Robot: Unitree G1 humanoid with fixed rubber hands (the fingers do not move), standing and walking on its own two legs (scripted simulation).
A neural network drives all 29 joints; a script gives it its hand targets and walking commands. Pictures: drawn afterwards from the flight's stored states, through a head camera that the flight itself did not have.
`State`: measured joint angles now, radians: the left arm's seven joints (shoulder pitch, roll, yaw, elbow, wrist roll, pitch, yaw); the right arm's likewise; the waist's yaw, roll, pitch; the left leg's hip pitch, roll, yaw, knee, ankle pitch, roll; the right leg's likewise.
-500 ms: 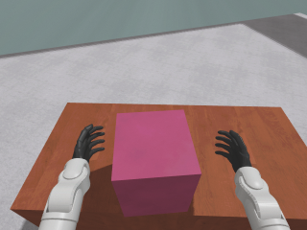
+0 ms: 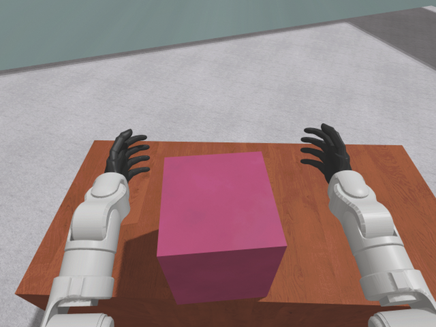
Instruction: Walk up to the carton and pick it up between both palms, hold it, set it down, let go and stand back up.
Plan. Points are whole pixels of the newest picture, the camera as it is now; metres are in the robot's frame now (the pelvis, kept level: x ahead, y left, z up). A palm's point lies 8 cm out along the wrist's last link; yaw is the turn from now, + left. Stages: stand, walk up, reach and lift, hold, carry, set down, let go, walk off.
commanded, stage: reach and lift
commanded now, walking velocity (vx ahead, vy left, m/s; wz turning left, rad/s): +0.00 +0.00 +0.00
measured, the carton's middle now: (218, 230) +0.34 +0.03 -0.04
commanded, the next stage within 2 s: none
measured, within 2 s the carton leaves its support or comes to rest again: neither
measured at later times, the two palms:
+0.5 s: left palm (120, 183) +0.38 +0.21 +0.08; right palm (332, 175) +0.38 -0.19 +0.09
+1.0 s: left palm (137, 206) +0.39 +0.20 -0.01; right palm (307, 196) +0.40 -0.17 +0.00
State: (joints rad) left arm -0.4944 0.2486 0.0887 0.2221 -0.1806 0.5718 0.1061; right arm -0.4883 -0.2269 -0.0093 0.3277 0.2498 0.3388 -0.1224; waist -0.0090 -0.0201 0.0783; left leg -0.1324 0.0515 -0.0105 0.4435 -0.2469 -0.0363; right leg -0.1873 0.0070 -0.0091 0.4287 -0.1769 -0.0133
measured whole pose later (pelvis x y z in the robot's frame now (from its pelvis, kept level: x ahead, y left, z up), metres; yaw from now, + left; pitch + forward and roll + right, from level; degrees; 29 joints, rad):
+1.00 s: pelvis +0.02 +0.00 -0.01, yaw +0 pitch +17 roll +0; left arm -0.61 0.18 0.09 1.25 -0.14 -0.46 0.06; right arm -0.61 -0.15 0.07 1.14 0.26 -0.41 -0.08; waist -0.01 0.00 -0.18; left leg -0.53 0.05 -0.01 0.48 -0.24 -0.04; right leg -0.58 0.01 -0.01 0.44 -0.16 -0.01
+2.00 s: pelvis +0.02 +0.00 -0.01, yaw +0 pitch +16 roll +0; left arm -0.58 0.04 0.25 1.20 0.11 -0.52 0.11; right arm -0.59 0.07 -0.27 1.15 -0.18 -0.50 -0.16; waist -0.01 0.00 -0.15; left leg -0.52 0.05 -0.01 0.48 -0.24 -0.04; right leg -0.56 0.01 -0.01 0.44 -0.15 -0.01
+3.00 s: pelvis +0.01 +0.00 -0.01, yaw +0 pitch +14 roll +0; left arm -0.54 0.04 0.17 1.18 0.01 -0.48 0.14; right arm -0.57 0.04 -0.15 1.15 -0.13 -0.45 -0.19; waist -0.01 0.00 -0.22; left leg -0.49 0.05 -0.01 0.48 -0.23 -0.04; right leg -0.53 0.01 -0.01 0.44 -0.15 -0.01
